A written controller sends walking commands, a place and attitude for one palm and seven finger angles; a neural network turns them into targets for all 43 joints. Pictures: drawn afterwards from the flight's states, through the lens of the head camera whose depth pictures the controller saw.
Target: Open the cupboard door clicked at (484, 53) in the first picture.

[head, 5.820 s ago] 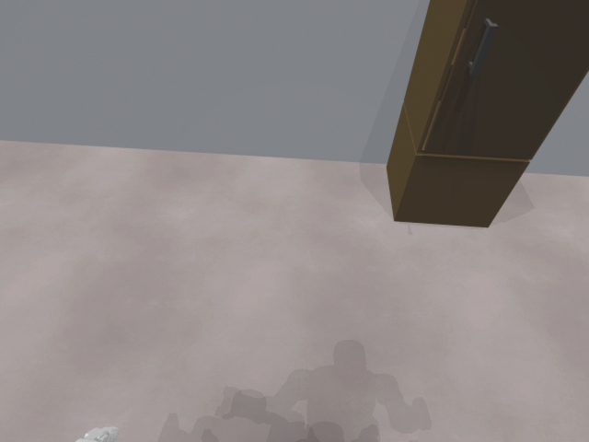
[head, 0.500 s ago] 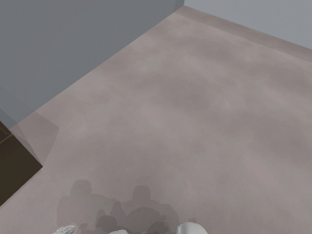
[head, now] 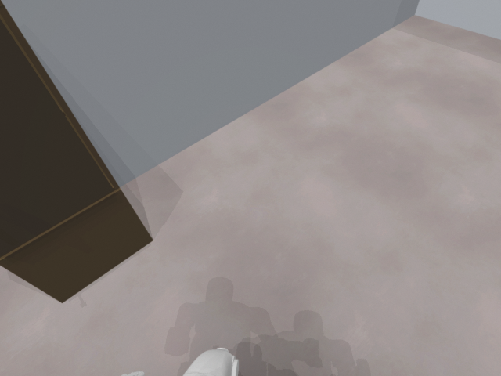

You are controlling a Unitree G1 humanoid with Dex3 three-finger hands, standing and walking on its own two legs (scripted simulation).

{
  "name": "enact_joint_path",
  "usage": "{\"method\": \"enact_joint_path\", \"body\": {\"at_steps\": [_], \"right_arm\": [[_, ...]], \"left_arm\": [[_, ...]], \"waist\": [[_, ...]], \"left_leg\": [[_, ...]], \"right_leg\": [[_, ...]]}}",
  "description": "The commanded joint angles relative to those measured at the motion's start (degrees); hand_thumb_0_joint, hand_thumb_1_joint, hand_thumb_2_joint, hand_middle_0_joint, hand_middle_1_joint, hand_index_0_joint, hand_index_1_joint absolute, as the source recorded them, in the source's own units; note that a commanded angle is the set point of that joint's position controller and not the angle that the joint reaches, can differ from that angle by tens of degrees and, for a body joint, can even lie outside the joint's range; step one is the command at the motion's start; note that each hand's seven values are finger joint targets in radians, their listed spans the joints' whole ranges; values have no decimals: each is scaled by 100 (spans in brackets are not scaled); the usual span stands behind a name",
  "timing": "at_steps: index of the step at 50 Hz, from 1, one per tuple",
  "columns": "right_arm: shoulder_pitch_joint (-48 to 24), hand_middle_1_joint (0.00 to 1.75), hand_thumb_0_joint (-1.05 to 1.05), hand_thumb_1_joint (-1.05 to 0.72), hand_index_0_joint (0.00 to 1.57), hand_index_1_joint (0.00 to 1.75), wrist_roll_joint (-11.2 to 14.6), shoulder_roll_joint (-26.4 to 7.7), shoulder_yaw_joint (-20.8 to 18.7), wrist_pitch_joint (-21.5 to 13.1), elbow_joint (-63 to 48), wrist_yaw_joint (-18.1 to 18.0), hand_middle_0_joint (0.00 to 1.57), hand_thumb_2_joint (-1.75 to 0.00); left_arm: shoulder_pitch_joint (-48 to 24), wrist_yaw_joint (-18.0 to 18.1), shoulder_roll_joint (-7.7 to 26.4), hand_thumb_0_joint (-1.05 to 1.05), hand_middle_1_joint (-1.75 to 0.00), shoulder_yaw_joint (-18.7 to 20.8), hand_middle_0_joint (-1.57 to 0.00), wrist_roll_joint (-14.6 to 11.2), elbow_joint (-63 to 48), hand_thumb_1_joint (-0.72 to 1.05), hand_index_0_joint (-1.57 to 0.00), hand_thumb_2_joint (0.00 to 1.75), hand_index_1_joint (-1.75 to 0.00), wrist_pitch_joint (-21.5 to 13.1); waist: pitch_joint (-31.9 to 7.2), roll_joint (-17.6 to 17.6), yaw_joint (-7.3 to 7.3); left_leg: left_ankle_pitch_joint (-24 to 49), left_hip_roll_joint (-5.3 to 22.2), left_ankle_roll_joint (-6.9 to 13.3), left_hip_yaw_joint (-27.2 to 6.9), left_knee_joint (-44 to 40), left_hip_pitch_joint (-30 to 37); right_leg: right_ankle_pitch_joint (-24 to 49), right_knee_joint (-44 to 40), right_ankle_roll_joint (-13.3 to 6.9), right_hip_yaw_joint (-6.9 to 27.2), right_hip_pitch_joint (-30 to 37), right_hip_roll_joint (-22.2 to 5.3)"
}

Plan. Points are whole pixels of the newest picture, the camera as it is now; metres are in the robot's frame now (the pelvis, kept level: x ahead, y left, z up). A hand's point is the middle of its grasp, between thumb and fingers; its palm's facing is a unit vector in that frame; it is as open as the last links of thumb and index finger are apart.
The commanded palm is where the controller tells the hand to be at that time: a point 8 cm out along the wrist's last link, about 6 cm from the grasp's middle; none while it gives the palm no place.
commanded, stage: turn to face it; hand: left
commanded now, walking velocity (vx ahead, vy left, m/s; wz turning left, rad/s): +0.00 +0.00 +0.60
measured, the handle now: out of the picture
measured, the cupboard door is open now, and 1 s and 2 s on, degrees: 0 0 0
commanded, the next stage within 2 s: take the last steps up to it in 1.02 s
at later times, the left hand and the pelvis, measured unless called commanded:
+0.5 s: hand out of the picture -0.02 +0.28 -0.17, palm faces +0.34 -0.90 -0.27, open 7.4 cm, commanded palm none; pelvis -0.01 +0.04 +0.00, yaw +18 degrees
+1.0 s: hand out of the picture -0.04 +0.19 -0.14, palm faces +0.55 -0.78 -0.28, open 7.4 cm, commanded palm none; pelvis +0.00 -0.02 +0.00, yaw +35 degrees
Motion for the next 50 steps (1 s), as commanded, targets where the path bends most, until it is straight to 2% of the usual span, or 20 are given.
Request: {"method": "enact_joint_path", "body": {"at_steps": [1,6,10,13,14,15,16,17,21,26,30,34,36,37,38,39,41,43,45,50], "right_arm": [[-148,30,0,-90,20,30,44,-351,-32,-121,-358,31,20,-90],[-760,30,0,-90,20,30,68,-251,84,-142,-493,20,20,-90],[-778,30,0,-90,20,30,116,-232,169,-224,-533,4,20,-90],[-273,30,0,-90,20,30,96,-419,136,-304,-448,-20,20,-90],[86,30,0,-90,20,30,75,-722,53,-358,-369,-15,20,-90],[450,30,0,-90,20,30,37,-1442,-126,-412,-347,-52,20,-90],[859,30,0,-90,20,30,106,-1628,-159,-369,-181,-103,20,-90],[903,30,0,-90,20,30,103,-1460,-124,-396,-93,-185,20,-90],[-88,30,0,-90,20,30,60,-957,39,-443,-414,-226,20,-90],[7,30,0,-90,20,30,54,-983,6,-423,-417,-198,20,-90],[168,30,0,-90,20,30,32,-1003,-44,-391,-373,-185,20,-90],[-43,30,0,-90,20,30,26,-994,-81,-348,-449,-175,20,-90],[-155,30,0,-90,20,30,70,-907,-73,-334,-503,-170,20,-90],[-35,30,0,-90,20,30,123,-645,-43,-345,-522,-141,20,-90],[62,30,0,-90,20,30,144,-254,37,-360,-653,-114,20,-90],[108,30,0,-90,20,30,79,-533,-48,-276,-644,-144,20,-90],[-48,30,0,-90,20,30,48,-471,-52,-169,-438,-95,20,-90],[220,30,0,-90,20,30,25,-365,-4,-131,-236,-38,20,-90],[256,30,0,-90,20,30,34,-341,27,-129,-174,-30,20,-90],[-185,30,0,-90,20,30,59,-260,109,-112,-138,-62,20,-90]], "left_arm": [[-77,116,1117,0,-30,294,-20,29,-449,90,-20,90,-30,-206],[497,96,1362,0,-30,368,-20,76,-201,90,-20,90,-30,-164],[539,80,1574,0,-30,444,-20,87,-119,90,-20,90,-30,-108],[327,52,1608,0,-30,484,-20,32,-110,90,-20,90,-30,-68],[302,28,1492,0,-30,465,-20,-22,-154,90,-20,90,-30,-43],[260,-33,1095,0,-30,406,-20,-59,-427,90,-20,90,-30,-37],[-205,-2,996,0,-30,294,-20,7,-621,90,-20,90,-30,13],[-442,59,997,0,-30,322,-20,2,-583,90,-20,90,-30,70],[-246,-40,1043,0,-30,377,-20,-17,-314,90,-20,90,-30,41],[-394,-18,1016,0,-30,357,-20,-26,-401,90,-20,90,-30,68],[-691,2,948,0,-30,318,-20,-41,-592,90,-20,90,-30,29],[-400,31,935,0,-30,294,-20,-80,-573,90,-20,90,-30,-24],[59,52,1001,0,-30,313,-20,-81,-476,90,-20,90,-30,-99],[234,85,1296,0,-30,364,-20,-35,-443,90,-20,90,-30,-165],[340,125,1794,0,-30,454,-20,61,-435,90,-20,90,-30,-209],[304,134,1830,0,-30,470,-20,16,-487,90,-20,90,-30,-175],[-247,124,1425,0,-30,371,-20,6,-550,90,-20,90,-30,-149],[-522,99,1147,0,-30,280,-20,9,-574,90,-20,90,-30,-179],[-335,112,1095,0,-30,273,-20,17,-486,90,-20,90,-30,-203],[369,106,1235,0,-30,299,-20,50,-118,90,-20,90,-30,-197]], "waist": [[-145,-1239,57],[-284,-1333,395],[-537,-1713,479],[-767,-1482,157],[-1011,-709,-53],[-1217,1154,-265],[-1171,1222,-440],[-1182,1305,-464],[-693,537,12],[-589,449,-35],[-659,558,-129],[-717,697,27],[-877,483,264],[-955,-258,317],[-959,-1942,355],[-942,-1858,355],[-225,-1232,141],[-52,-1189,-49],[-149,-1413,14],[-197,-1303,296]], "left_leg": [[99,365,-185,157,450,-227],[-460,392,-206,503,-910,87],[-602,351,-54,807,-2114,759],[453,300,85,936,-3614,1762],[1540,603,249,528,-4256,2862],[3964,2196,1007,-1496,-4199,4058],[5442,2722,1531,-1800,-4106,3940],[5324,2503,1507,-1664,-4036,3672],[4196,1578,1169,-807,-4171,2866],[3368,1482,1264,-1176,-4356,2684],[3423,1434,1331,-1596,-4208,2724],[3540,1264,1226,-1845,-3948,2224],[3067,995,934,-1731,-3513,1798],[1936,642,595,-1437,-2922,1009],[-764,-269,111,-262,-1641,-83],[-1434,-87,99,-357,-505,119],[-791,145,102,-370,587,110],[-101,236,4,-180,798,99],[45,289,-76,-65,625,163],[-307,329,-128,146,-324,344]], "right_leg": [[1881,-1179,-500,610,395,-1400],[2924,-879,-630,370,999,-1636],[3494,-476,-615,151,1149,-1777],[3228,263,-231,-305,863,-1641],[2593,1221,53,-472,76,-1458],[-699,2542,532,-610,-1824,-644],[-2123,3237,581,-26,-2297,-435],[-1891,3595,563,401,-2293,-463],[-711,3642,622,518,-1990,-351],[-613,2901,672,576,-1761,-184],[-801,2143,628,602,-1552,17],[-575,979,521,499,-635,275],[418,-413,475,451,311,237],[837,-1067,312,1033,1224,-405],[1735,-1313,-355,2580,1711,-2023],[1762,-1364,-814,2636,906,-2549],[1066,-1432,-779,2010,-1,-1862],[1172,-1333,-526,1090,-91,-1351],[1505,-1300,-491,827,112,-1284],[1984,-1237,-640,765,544,-1438]]}}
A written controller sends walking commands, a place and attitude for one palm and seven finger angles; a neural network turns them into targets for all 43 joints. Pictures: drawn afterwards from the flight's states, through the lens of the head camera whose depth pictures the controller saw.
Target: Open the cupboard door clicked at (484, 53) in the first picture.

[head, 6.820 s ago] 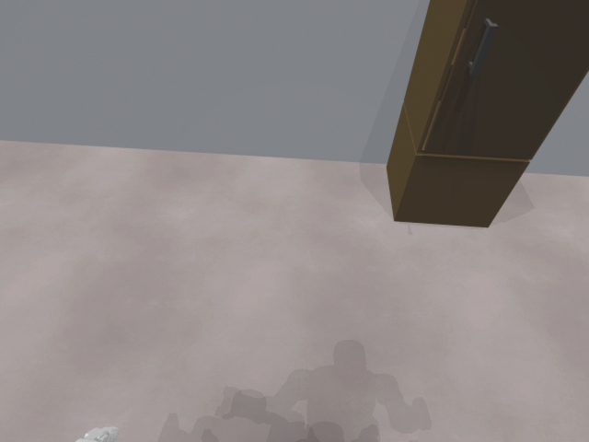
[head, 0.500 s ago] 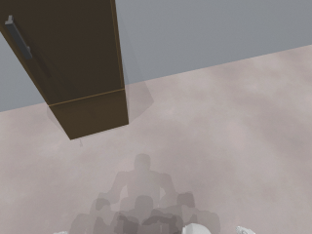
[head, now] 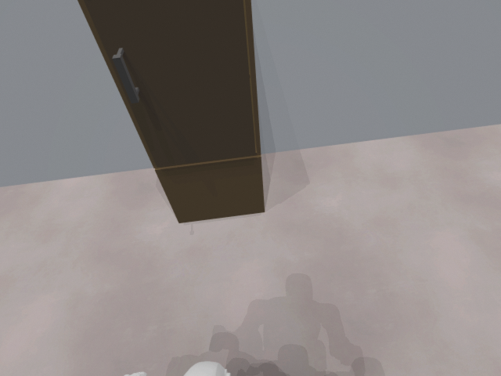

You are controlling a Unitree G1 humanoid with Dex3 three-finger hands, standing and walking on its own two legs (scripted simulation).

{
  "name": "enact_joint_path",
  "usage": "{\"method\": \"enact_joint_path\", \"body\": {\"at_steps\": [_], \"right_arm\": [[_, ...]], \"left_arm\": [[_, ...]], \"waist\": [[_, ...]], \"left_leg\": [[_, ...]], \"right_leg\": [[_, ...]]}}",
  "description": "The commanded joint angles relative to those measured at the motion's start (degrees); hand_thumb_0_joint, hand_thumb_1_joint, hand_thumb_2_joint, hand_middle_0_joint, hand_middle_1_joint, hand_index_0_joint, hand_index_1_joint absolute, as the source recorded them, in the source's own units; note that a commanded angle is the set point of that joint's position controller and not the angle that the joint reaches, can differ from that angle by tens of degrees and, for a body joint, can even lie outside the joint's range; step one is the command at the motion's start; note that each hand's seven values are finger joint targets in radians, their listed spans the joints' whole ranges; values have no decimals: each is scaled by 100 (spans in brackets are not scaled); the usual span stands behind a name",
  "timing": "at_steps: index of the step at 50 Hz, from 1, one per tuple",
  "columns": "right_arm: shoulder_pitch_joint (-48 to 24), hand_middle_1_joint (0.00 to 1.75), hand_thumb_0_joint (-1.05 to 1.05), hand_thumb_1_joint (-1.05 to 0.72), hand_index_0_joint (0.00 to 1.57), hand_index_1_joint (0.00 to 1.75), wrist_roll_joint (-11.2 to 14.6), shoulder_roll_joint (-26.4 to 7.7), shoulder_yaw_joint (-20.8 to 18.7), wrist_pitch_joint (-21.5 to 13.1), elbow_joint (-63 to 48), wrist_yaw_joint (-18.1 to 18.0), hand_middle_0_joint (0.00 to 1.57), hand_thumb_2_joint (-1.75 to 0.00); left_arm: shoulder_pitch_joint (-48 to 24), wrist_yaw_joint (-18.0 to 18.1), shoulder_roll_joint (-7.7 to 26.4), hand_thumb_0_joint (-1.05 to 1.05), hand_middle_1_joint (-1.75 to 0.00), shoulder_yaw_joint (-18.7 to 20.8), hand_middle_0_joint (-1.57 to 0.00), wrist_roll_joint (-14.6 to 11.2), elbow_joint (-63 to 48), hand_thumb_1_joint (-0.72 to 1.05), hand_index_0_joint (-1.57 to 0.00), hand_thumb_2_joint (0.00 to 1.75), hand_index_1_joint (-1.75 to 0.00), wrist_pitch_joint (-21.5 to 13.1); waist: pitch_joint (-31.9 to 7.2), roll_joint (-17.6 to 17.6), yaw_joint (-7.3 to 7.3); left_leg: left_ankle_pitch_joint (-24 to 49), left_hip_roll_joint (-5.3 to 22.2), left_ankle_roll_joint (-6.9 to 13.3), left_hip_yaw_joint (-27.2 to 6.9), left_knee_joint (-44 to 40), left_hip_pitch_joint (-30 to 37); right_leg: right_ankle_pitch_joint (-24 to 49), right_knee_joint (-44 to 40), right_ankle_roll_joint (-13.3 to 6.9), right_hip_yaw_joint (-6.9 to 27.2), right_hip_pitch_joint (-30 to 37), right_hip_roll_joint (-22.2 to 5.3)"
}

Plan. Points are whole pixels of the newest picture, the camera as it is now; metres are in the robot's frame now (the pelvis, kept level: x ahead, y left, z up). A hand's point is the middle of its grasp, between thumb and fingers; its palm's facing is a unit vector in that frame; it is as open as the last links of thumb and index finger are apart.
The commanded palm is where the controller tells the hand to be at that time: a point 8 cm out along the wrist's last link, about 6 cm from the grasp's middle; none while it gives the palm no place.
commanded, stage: turn to face it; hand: left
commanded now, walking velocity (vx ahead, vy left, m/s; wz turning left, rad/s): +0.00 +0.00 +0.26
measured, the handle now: (128, 76) +0.86 +0.39 +0.05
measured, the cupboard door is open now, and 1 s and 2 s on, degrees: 0 0 0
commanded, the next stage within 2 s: take the last steps up to it in 0.02 s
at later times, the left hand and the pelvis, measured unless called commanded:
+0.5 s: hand out of the picture -0.01 +0.26 -0.17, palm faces +0.16 -0.97 -0.19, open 7.4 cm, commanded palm none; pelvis +0.01 +0.07 +0.01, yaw +7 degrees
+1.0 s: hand (147, 364) +0.17 +0.22 -0.16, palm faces +0.19 -0.95 -0.23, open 7.1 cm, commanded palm none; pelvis +0.16 +0.03 +0.00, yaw +8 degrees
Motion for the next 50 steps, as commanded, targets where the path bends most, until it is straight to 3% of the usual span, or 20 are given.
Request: {"method": "enact_joint_path", "body": {"at_steps": [1,6,9,10,11,12,13,14,16,18,29,33,36,37,38,39,40,42,45,50], "right_arm": [[-427,30,0,-90,20,30,54,-224,45,-153,-377,-21,20,-90],[-632,30,0,-90,20,30,132,-62,181,-279,-360,-67,20,-90],[-86,30,0,-90,20,30,99,-74,233,-379,-163,-88,20,-90],[184,30,0,-90,20,30,78,-259,208,-450,-76,-89,20,-90],[432,30,0,-90,20,30,7,-765,89,-484,-44,-109,20,-90],[761,30,0,-90,20,30,-19,-1172,25,-459,-17,-127,20,-90],[786,30,0,-90,20,30,-15,-1025,36,-476,91,-184,20,-90],[562,30,0,-90,20,30,11,-857,100,-498,33,-219,20,-90],[218,30,0,-90,20,30,35,-483,218,-605,-28,-248,20,-90],[381,30,0,-90,20,30,75,-351,242,-700,45,-255,20,-90],[1389,30,0,-90,20,30,39,-153,204,-856,618,-319,20,-90],[1446,30,0,-90,20,30,-5,-158,193,-848,778,-319,20,-90],[1376,30,0,-90,20,30,14,-83,227,-840,858,-315,20,-90],[1365,30,0,-90,20,30,73,41,235,-882,838,-279,20,-90],[1479,30,0,-90,20,30,115,366,281,-937,686,-225,20,-90],[1250,30,0,-90,20,30,115,129,255,-878,478,-221,20,-90],[856,30,0,-90,20,30,93,139,200,-833,461,-195,20,-90],[631,30,0,-90,20,30,33,280,162,-752,427,-129,20,-90],[1082,30,0,-90,20,30,-28,571,175,-623,609,-79,20,-90],[483,30,0,-90,20,30,2,529,185,-599,305,25,20,-90]], "left_arm": [[425,98,1293,0,-30,370,-20,47,-154,90,-20,90,-30,-115],[673,96,1454,0,-30,431,-20,93,138,90,-20,90,-30,-80],[496,72,1402,0,-30,432,-20,34,300,90,-20,90,-30,-59],[463,45,1253,0,-30,400,-20,-16,299,90,-20,90,-30,-22],[444,-14,940,0,-30,347,-20,-50,177,90,-20,90,-30,13],[144,-53,669,0,-30,252,-20,3,-44,90,-20,90,-30,15],[-272,-18,795,0,-30,248,-20,72,-28,90,-20,90,-30,76],[-279,-73,859,0,-30,271,-20,73,16,90,-20,90,-30,52],[165,-177,751,0,-30,243,-20,76,344,90,-20,90,-30,-14],[382,-190,671,0,-30,200,-20,67,530,90,-20,90,-30,-38],[-531,-200,431,0,-30,184,-20,30,295,90,-20,90,-30,-103],[-689,-211,292,0,-30,187,-20,12,242,90,-20,90,-30,-178],[217,-199,423,0,-30,272,-20,27,559,90,-20,90,-30,-274],[984,-161,715,0,-30,345,-20,48,791,90,-20,90,-30,-344],[1747,-92,1285,0,-30,478,-20,68,1016,90,-20,90,-30,-403],[2068,-51,1523,0,-30,503,-20,-33,1045,90,-20,90,-30,-384],[1647,-31,1395,0,-30,500,-20,-46,971,90,-20,90,-30,-369],[773,7,842,0,-30,361,-20,-19,753,90,-20,90,-30,-361],[611,16,364,0,-30,258,-20,25,742,90,-20,90,-30,-460],[784,-14,576,0,-30,248,-20,30,851,90,-20,90,-30,-537]], "waist": [[-267,-1276,315],[-554,-1486,463],[-659,-1285,163],[-669,-746,9],[-560,719,-124],[-225,1627,-304],[83,1502,-423],[307,1211,-224],[387,617,62],[260,526,91],[446,285,-135],[418,400,-115],[62,47,331],[-371,-373,660],[-903,-1667,851],[-999,-1684,895],[-608,-1455,861],[181,-667,460],[82,-871,92],[250,-945,110]], "left_leg": [[-311,70,-19,204,-677,-188],[-641,-33,114,534,-2217,569],[245,-38,218,737,-3695,1726],[496,137,321,559,-4387,2436],[-111,1224,762,-945,-4864,2939],[-459,2130,1318,-2082,-5443,2712],[-1199,2114,1411,-2267,-5769,2126],[-1549,1913,1394,-2139,-5802,1870],[-805,1442,1301,-1319,-5718,1810],[77,1175,1263,-856,-5662,1939],[1172,1496,1604,-877,-5643,2546],[1743,1449,1482,-659,-5269,2281],[1927,1016,1129,-223,-4130,1630],[1766,709,912,112,-3069,975],[141,35,621,697,-1461,-350],[-1252,-38,607,453,-185,-774],[-917,246,630,93,407,-983],[34,596,565,64,485,-1013],[672,655,370,302,-130,-469],[1038,671,234,585,-1326,-531]], "right_leg": [[1875,-1096,-577,971,567,-1363],[2766,-727,-710,948,729,-1469],[1065,-562,-316,765,128,-1340],[-27,-163,-61,530,-549,-1101],[-1246,920,293,23,-1738,-414],[-1992,2079,405,-100,-2478,62],[-1823,2774,348,465,-2549,-41],[-1397,3177,296,644,-2656,-90],[-615,3404,316,626,-2476,-127],[-246,3360,365,566,-2297,-108],[-122,1784,429,543,-2391,-180],[-230,966,311,342,-1615,18],[347,-126,178,147,206,304],[355,-327,-16,701,1444,-156],[280,-860,-581,2588,2664,-1639],[67,-1489,-996,3673,2436,-2346],[-1009,-1771,-1051,3682,1644,-2234],[-1545,-2010,-795,2728,377,-1818],[-81,-2004,-465,1284,-105,-1189],[735,-2032,-596,842,-3,-1062]]}}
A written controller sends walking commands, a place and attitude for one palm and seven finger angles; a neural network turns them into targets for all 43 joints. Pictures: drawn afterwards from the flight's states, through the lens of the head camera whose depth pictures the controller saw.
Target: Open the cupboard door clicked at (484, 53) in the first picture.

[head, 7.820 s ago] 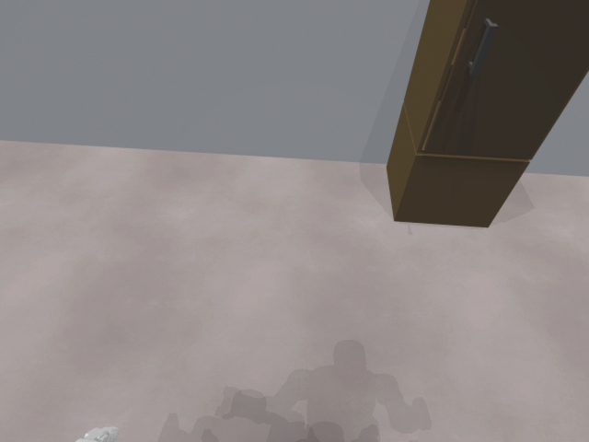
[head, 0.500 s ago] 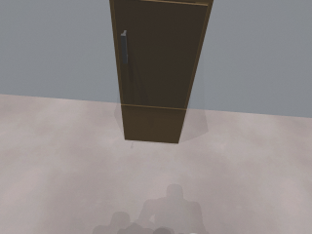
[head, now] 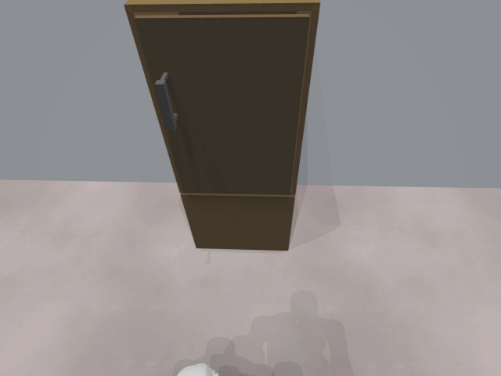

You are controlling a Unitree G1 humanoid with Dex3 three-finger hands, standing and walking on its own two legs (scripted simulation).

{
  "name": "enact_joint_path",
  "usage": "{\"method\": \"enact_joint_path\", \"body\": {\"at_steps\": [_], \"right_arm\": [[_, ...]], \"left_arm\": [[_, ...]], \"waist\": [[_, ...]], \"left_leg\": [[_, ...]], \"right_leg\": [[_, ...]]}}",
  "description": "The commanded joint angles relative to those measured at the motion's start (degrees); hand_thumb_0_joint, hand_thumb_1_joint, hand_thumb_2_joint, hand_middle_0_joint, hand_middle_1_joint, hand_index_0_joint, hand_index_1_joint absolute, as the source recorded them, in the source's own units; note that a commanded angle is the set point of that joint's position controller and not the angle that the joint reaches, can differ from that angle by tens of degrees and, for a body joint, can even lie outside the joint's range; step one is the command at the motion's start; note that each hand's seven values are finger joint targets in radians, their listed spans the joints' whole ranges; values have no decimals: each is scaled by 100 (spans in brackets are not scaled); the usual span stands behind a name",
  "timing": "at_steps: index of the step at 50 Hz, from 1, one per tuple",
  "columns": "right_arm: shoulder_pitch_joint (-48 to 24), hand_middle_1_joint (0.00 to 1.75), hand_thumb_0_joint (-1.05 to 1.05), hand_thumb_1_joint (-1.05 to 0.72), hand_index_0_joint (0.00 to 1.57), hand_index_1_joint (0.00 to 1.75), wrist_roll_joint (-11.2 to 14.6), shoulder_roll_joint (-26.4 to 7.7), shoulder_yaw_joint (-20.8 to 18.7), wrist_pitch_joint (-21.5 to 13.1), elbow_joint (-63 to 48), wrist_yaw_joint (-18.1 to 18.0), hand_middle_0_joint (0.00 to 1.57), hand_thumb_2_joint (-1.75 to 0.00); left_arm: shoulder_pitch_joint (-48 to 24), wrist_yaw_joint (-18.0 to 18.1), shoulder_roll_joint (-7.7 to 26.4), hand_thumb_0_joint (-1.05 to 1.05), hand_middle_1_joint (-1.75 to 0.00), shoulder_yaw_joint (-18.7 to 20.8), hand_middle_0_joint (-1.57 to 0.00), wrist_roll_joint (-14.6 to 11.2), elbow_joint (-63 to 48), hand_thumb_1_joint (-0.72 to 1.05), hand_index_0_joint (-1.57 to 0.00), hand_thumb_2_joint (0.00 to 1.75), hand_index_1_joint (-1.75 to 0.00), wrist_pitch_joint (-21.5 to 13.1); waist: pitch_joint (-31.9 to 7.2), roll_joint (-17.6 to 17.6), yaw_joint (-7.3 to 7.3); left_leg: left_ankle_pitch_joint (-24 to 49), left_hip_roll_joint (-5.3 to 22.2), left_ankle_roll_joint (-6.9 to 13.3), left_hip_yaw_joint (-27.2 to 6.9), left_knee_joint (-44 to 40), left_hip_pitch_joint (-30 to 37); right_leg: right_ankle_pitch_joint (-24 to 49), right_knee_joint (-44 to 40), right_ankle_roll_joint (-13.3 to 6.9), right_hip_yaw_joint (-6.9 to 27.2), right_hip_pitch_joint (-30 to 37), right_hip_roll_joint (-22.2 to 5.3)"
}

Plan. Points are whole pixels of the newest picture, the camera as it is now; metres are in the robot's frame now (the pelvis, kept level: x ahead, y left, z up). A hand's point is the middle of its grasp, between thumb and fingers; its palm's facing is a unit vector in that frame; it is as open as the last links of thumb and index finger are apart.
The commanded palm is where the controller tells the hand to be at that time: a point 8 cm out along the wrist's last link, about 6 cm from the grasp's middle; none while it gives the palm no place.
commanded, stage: take the last steps up to it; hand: left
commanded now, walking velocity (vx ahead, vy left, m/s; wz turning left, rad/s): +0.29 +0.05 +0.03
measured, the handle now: (168, 102) +0.75 +0.25 +0.05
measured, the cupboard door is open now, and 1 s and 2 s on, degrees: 0 0 0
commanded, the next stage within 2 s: come to a stop and stand still in 0.32 s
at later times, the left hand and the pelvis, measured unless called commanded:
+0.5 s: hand (135, 357) +0.19 +0.24 -0.18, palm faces +0.06 -0.98 -0.18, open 7.4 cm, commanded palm none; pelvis +0.17 +0.07 +0.00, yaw +0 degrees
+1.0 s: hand (136, 333) +0.24 +0.26 -0.18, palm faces +0.05 -0.97 -0.25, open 7.4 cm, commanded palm none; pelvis +0.16 +0.07 -0.02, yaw +1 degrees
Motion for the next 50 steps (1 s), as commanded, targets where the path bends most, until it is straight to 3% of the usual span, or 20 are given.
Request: {"method": "enact_joint_path", "body": {"at_steps": [1,7,10,12,13,16,19,27,29,31,33,34,36,38,44,45,46,48,49,50], "right_arm": [[-240,30,0,-90,20,30,46,-22,53,-108,-421,133,20,-90],[-918,30,0,-90,20,30,81,-161,87,-236,-717,179,20,-90],[176,30,0,-90,20,30,32,-540,22,-332,-367,61,20,-90],[1291,30,0,-90,20,30,19,-1480,-162,-322,-132,-74,20,-90],[1036,30,0,-90,20,30,56,-1359,-124,-307,-111,-131,20,-90],[22,30,0,-90,20,30,68,-649,70,-374,-366,-166,20,-90],[-96,30,0,-90,20,30,102,-446,107,-451,-310,-194,20,-90],[-244,30,0,-90,20,30,95,-525,130,-256,-171,-283,20,-90],[-248,30,0,-90,20,30,118,-544,67,-154,-131,-290,20,-90],[-135,30,0,-90,20,30,140,-455,12,-63,-167,-267,20,-90],[191,30,0,-90,20,30,186,-174,-15,90,-196,-215,20,-90],[44,30,0,-90,20,30,187,-186,-21,172,-270,-245,20,-90],[-148,30,0,-90,20,30,187,-260,-45,221,-306,-248,20,-90],[-157,30,0,-90,20,30,166,-253,-54,255,-327,-209,20,-90],[-87,30,0,-90,20,30,155,-154,20,189,-464,-120,20,-90],[264,30,0,-90,20,30,200,-568,-56,14,-833,-129,20,-90],[181,30,0,-90,20,30,179,-320,3,5,-1030,-146,20,-90],[297,30,0,-90,20,30,97,-480,80,-26,-983,-164,20,-90],[216,30,0,-90,20,30,-11,-820,62,-40,-1182,-148,20,-90],[-354,30,0,-90,20,30,-40,-1022,39,26,-1394,-140,20,-90]], "left_arm": [[526,-11,709,0,-30,65,-20,28,-12,90,-20,90,-30,-77],[756,-4,937,0,-30,118,-20,51,149,90,-20,90,-30,-7],[741,2,792,0,-30,103,-20,13,175,90,-20,90,-30,73],[827,-49,357,0,-30,-3,-20,-48,-93,90,-20,90,-30,61],[672,-1,416,0,-30,0,-20,-21,-111,90,-20,90,-30,106],[315,-103,349,0,-30,23,-20,25,-37,90,-20,90,-30,158],[680,-95,175,0,-30,8,-20,36,103,90,-20,90,-30,281],[265,70,230,0,-30,-89,-20,-9,-43,90,-20,90,-30,464],[292,88,476,0,-30,-39,-20,8,-104,90,-20,90,-30,477],[405,112,835,0,-30,40,-20,42,-149,90,-20,90,-30,435],[325,119,1252,0,-30,122,-20,28,-222,90,-20,90,-30,410],[431,140,1301,0,-30,155,-20,18,-228,90,-20,90,-30,392],[-2,198,1180,0,-30,177,-20,35,-400,90,-20,90,-30,434],[-306,221,1132,0,-30,194,-20,45,-585,90,-20,90,-30,462],[-430,175,1176,0,-30,248,-20,116,-672,90,-20,90,-30,509],[-304,421,1420,0,-30,197,-20,124,-813,90,-20,90,-30,427],[-189,397,1408,0,-30,187,-20,74,-991,90,-20,90,-30,466],[-314,268,858,0,-30,-7,-20,-29,-900,90,-20,90,-30,548],[-214,170,542,0,-30,-85,-20,-33,-905,90,-20,90,-30,610],[-222,126,518,0,-30,-43,-20,4,-956,90,-20,90,-30,672]], "waist": [[557,-939,104],[592,-1067,244],[67,-178,-291],[-771,1631,-527],[-868,1426,-483],[163,367,-81],[-31,410,177],[105,561,200],[243,425,264],[90,-175,276],[-238,-1249,152],[-502,-1729,322],[-491,-1174,260],[-595,-854,181],[-498,-1421,210],[-1702,-902,-177],[-1730,-683,-1],[-575,120,-108],[-19,937,-15],[633,937,115]], "left_leg": [[357,105,-62,136,-954,-159],[116,-145,95,337,-2151,519],[426,-314,196,417,-3200,2644],[1747,1811,1160,-2275,-3978,4094],[1186,1876,1229,-2212,-4156,3807],[1016,1325,1074,-1275,-4518,2214],[1851,937,968,-522,-4567,2038],[3971,875,868,-116,-3863,2106],[3601,795,708,-195,-3537,2067],[2149,297,311,32,-2919,1688],[-1078,-520,-12,365,-1561,1100],[-2285,-623,-21,107,-535,1057],[-2107,-597,-22,-447,617,663],[-1745,-565,-95,-483,746,568],[-1424,-565,-97,-102,-1261,1189],[-1521,-755,-190,244,-1744,1166],[-1162,-671,-14,102,-2670,1490],[-263,-333,175,-142,-3828,2030],[-578,568,519,-1183,-4287,1246],[-1907,842,771,-1507,-4688,231]], "right_leg": [[588,-1364,-575,893,-298,-1416],[937,-907,-536,898,19,-1526],[1511,936,-227,401,-572,-1076],[-2146,3954,165,100,-2323,53],[-2112,4629,82,613,-2522,-147],[-988,4629,164,806,-2423,-603],[-548,4033,265,682,-1948,-556],[-57,1481,367,566,-921,-292],[379,821,325,551,-680,-280],[2785,509,156,1062,-130,-697],[5004,336,-747,1996,194,-1993],[5456,88,-1145,2288,115,-2277],[4775,81,-1319,2177,55,-2129],[4014,75,-1078,1776,-32,-1892],[1503,-324,-823,1728,-401,-1511],[4130,640,-757,2164,992,-1638],[2395,895,-647,1837,585,-1460],[-156,1092,-89,1015,-818,-606],[-950,1420,176,513,-1192,-174],[-1012,1658,130,559,-1092,5]]}}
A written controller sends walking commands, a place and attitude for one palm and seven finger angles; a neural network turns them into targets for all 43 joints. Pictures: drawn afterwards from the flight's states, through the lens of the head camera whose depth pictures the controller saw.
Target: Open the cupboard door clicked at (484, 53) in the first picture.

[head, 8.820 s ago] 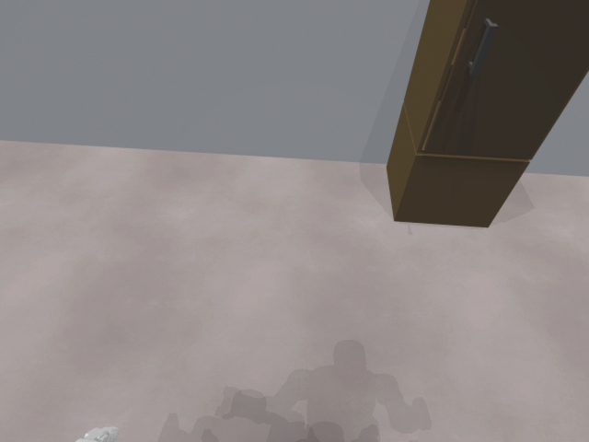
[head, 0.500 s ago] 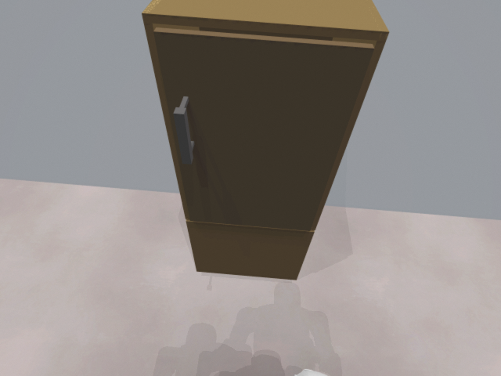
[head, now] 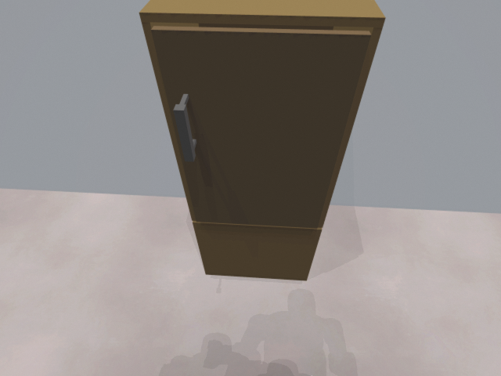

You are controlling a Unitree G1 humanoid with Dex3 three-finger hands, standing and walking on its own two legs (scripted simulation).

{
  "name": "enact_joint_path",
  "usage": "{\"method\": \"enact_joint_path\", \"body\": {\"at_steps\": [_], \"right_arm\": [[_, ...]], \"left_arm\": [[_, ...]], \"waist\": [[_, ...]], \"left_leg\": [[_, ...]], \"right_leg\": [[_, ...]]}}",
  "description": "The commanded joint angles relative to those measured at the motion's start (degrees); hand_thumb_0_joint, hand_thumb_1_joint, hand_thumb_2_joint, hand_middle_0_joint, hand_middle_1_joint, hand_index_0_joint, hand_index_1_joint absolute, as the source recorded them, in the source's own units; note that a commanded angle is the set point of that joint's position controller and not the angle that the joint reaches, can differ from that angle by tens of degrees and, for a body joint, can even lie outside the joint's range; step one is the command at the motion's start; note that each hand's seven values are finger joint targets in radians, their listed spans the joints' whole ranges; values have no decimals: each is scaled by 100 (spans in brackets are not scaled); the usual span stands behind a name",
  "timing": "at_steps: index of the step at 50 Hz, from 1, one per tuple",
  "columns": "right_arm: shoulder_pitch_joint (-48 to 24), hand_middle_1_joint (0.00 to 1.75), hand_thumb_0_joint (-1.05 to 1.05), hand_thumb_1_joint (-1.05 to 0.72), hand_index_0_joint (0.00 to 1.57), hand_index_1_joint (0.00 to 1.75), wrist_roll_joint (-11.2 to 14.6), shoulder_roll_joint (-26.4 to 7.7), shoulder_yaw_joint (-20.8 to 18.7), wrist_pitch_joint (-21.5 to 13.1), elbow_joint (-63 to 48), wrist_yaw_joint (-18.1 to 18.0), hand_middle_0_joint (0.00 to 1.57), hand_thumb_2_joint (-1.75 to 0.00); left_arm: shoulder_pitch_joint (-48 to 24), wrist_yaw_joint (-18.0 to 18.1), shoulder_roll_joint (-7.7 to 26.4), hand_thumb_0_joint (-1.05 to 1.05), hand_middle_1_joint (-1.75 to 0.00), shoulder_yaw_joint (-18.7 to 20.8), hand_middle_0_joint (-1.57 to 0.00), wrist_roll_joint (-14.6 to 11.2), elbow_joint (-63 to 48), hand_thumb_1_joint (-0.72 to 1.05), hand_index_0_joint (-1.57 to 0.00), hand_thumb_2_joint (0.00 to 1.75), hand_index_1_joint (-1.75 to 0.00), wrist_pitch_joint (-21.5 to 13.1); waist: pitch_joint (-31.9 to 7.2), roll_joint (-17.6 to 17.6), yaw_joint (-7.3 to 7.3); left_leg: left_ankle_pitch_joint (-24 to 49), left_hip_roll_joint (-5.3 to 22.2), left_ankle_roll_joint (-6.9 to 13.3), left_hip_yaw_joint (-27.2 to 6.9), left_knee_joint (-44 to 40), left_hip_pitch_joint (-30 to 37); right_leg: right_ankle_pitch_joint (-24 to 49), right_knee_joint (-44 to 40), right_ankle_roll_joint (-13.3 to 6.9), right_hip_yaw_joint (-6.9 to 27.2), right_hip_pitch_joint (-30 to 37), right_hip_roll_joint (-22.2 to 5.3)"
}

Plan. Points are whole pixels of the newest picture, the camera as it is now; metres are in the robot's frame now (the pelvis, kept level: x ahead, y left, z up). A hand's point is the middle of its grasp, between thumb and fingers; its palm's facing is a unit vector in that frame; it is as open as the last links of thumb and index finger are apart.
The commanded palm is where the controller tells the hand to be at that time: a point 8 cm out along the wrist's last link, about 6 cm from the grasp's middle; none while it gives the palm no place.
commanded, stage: come to a stop and stand still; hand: left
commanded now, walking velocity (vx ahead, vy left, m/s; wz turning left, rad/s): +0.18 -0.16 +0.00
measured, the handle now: (187, 128) +0.59 +0.17 +0.07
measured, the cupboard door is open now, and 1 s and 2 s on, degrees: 0 0 0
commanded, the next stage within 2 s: look again from close up in 0.32 s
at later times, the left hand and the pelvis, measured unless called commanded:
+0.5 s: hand out of the picture -0.02 +0.19 -0.16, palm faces +0.03 -0.98 -0.18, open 7.4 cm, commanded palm none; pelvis -0.01 +0.01 +0.01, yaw -1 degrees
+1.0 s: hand out of the picture +0.04 +0.19 -0.15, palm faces +0.01 -0.98 -0.22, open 7.3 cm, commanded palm none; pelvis +0.02 +0.01 +0.02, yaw -1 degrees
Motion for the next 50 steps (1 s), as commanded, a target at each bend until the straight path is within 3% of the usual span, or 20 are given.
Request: {"method": "enact_joint_path", "body": {"at_steps": [1,3,4,6,8,9,11,12,13,15,18,20,21,22,23,24,26,29,36,50], "right_arm": [[-181,30,0,-90,20,30,-127,-921,-31,-66,-640,11,20,-90],[-238,30,0,-90,20,30,-131,-1032,-36,-45,-669,23,20,-90],[-221,30,0,-90,20,30,-131,-1030,-37,-68,-669,24,20,-90],[-132,30,0,-90,20,30,-137,-1074,-38,-111,-628,5,20,-90],[-33,30,0,-90,20,30,-119,-1077,-28,-114,-591,-15,20,-90],[4,30,0,-90,20,30,-89,-895,10,-124,-586,-21,20,-90],[153,30,0,-90,20,30,-26,-517,129,-140,-612,7,20,-90],[148,30,0,-90,20,30,-21,-455,147,-118,-544,20,20,-90],[158,30,0,-90,20,30,-10,-547,123,-131,-502,36,20,-90],[402,30,0,-90,20,30,-3,-417,132,-130,-290,68,20,-90],[683,30,0,-90,20,30,9,-172,209,-151,-49,43,20,-90],[1000,30,0,-90,20,30,6,-92,257,-215,207,17,20,-90],[1041,30,0,-90,20,30,-18,-240,239,-262,271,-19,20,-90],[938,30,0,-90,20,30,-44,-429,211,-284,250,-52,20,-90],[681,30,0,-90,20,30,-46,-536,194,-283,167,-65,20,-90],[488,30,0,-90,20,30,-25,-499,191,-295,175,-63,20,-90],[457,30,0,-90,20,30,1,-381,242,-327,259,-79,20,-90],[661,30,0,-90,20,30,16,-221,303,-342,450,-85,20,-90],[863,30,0,-90,20,30,32,-122,366,-363,775,-99,20,-90],[760,30,0,-90,20,30,42,-135,358,-326,953,-110,20,-90]], "left_arm": [[240,-107,489,0,-30,106,-20,84,-449,90,-20,90,-30,90],[538,-208,530,0,-30,146,-20,99,-415,90,-20,90,-30,73],[579,-259,567,0,-30,154,-20,100,-453,90,-20,90,-30,42],[727,-322,558,0,-30,170,-20,81,-497,90,-20,90,-30,-69],[1110,-342,533,0,-30,171,-20,83,-391,90,-20,90,-30,-142],[1283,-322,609,0,-30,181,-20,87,-344,90,-20,90,-30,-185],[1371,-279,956,0,-30,201,-20,59,-298,90,-20,90,-30,-264],[1344,-227,1011,0,-30,226,-20,19,-296,90,-20,90,-30,-348],[1170,-177,917,0,-30,213,-20,18,-309,90,-20,90,-30,-378],[787,-116,818,0,-30,206,-20,29,-331,90,-20,90,-30,-410],[708,-135,833,0,-30,206,-20,24,-186,90,-20,90,-30,-370],[719,-156,751,0,-30,178,-20,-20,-50,90,-20,90,-30,-328],[797,-181,574,0,-30,135,-20,-45,6,90,-20,90,-30,-325],[882,-210,442,0,-30,100,-20,-71,23,90,-20,90,-30,-329],[852,-221,400,0,-30,90,-20,-47,25,90,-20,90,-30,-322],[834,-209,425,0,-30,81,-20,5,87,90,-20,90,-30,-302],[914,-213,380,0,-30,42,-20,-1,242,90,-20,90,-30,-327],[965,-185,417,0,-30,12,-20,-41,407,90,-20,90,-30,-380],[822,-132,420,0,-30,-28,-20,-70,488,90,-20,90,-30,-415],[760,-91,472,0,-30,-54,-20,-74,534,90,-20,90,-30,-417]], "waist": [[874,1335,113],[1062,944,128],[1055,974,143],[835,680,166],[646,248,237],[535,-215,278],[305,-927,149],[88,-1409,168],[171,-1178,78],[-36,-576,-150],[-105,-554,-144],[-62,-329,-180],[-61,259,-118],[-5,690,-18],[79,800,91],[252,822,180],[252,426,229],[146,-90,162],[60,-36,97],[63,-60,60]], "left_leg": [[-2067,1238,722,-1450,-2433,-1845],[-2300,1253,826,-1423,-2447,-1822],[-2164,1293,921,-1391,-2405,-1658],[-1794,1396,952,-1334,-2130,-1227],[-1802,1231,834,-1163,-1669,-1309],[-1490,919,705,-956,-1237,-1323],[-1242,-70,341,24,287,-1414],[-1154,-81,306,-65,1229,-1361],[-1063,0,313,-296,1762,-1458],[-770,124,265,-268,1691,-1056],[-473,8,211,-7,78,-171],[104,-28,211,-53,-1145,613],[-2,282,308,-480,-1484,601],[-446,841,511,-1181,-1902,117],[-908,1095,600,-1411,-2177,-564],[-975,1003,574,-1370,-2258,-882],[-537,768,499,-1054,-2059,-950],[57,490,375,-689,-1676,-693],[762,486,294,-542,-1554,-304],[988,479,232,-459,-1561,16]], "right_leg": [[-1099,627,-154,38,352,506],[-1070,1351,-176,70,102,675],[-1112,1514,-197,97,-54,636],[-1241,780,-229,134,107,570],[-990,-304,-279,226,770,670],[-1007,-921,-366,639,1000,556],[-2749,-2223,-1029,2690,753,-582],[-2984,-2769,-1314,3280,745,-920],[-2495,-2841,-1442,3226,668,-953],[-1545,-2610,-1407,2362,521,-773],[-1422,-2405,-1172,1668,373,-470],[-1747,-1921,-770,1308,59,-155],[-1609,-1530,-562,1114,26,78],[-1180,-1215,-399,813,271,332],[-857,-1091,-348,553,768,414],[-633,-993,-340,521,1000,418],[-267,-1124,-365,662,1340,295],[-219,-1475,-443,959,1462,72],[417,-1471,-453,896,1498,-25],[868,-1559,-450,922,1512,-90]]}}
